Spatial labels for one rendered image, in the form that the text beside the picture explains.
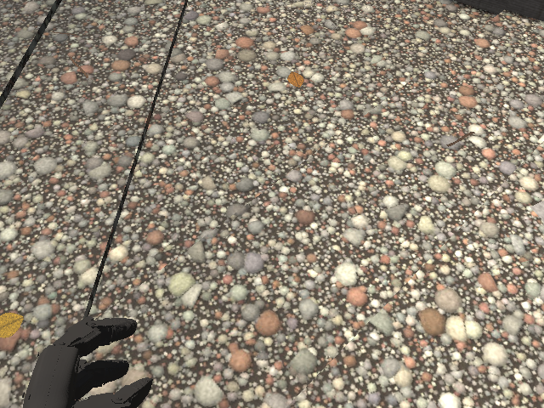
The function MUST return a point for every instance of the left robot hand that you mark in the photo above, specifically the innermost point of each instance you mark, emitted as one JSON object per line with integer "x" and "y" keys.
{"x": 60, "y": 378}

